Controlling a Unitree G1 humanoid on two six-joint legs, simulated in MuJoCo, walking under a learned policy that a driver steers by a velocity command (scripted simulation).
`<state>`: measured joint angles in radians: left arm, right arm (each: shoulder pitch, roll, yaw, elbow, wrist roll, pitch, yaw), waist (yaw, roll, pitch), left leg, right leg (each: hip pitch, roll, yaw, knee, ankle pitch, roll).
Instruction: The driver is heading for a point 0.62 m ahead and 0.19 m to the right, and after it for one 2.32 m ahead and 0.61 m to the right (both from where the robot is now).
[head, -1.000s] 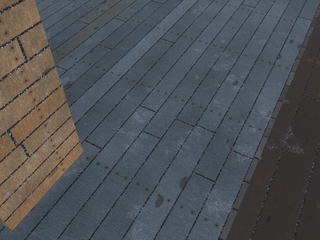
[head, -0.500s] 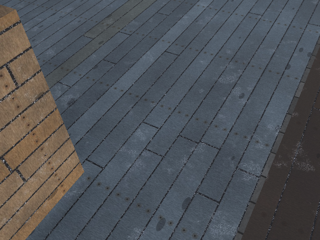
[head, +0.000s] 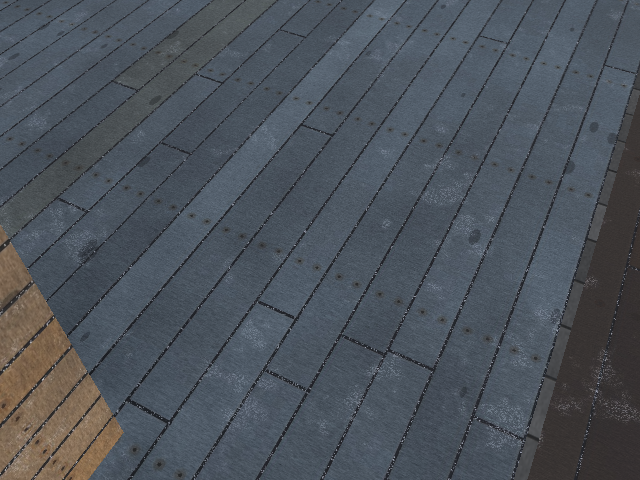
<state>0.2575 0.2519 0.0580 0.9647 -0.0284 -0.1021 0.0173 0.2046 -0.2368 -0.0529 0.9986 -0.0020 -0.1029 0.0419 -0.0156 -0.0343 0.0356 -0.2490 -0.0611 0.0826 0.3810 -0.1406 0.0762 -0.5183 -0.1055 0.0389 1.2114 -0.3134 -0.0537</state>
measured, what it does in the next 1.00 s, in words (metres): walks ahead: right foot, then left foot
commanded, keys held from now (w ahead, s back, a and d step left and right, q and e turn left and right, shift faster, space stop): w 0.56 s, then w+e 0.16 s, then e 0.28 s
